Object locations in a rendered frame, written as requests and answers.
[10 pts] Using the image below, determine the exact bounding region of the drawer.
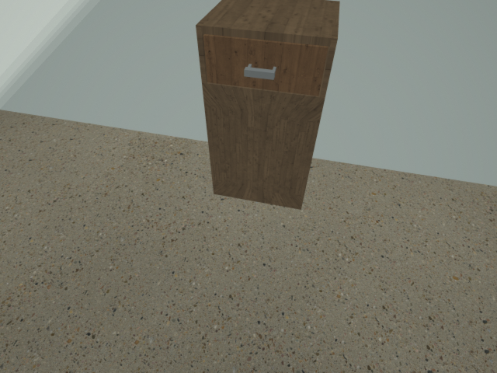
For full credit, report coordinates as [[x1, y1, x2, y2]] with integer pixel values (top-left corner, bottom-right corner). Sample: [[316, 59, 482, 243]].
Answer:
[[203, 34, 328, 96]]

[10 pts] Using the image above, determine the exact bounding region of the cabinet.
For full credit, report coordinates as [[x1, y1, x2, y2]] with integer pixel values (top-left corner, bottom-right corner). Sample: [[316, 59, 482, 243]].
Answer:
[[196, 0, 340, 210]]

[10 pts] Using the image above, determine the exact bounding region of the handle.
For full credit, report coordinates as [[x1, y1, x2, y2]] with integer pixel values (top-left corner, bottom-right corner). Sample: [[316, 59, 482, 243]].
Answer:
[[244, 64, 276, 80]]

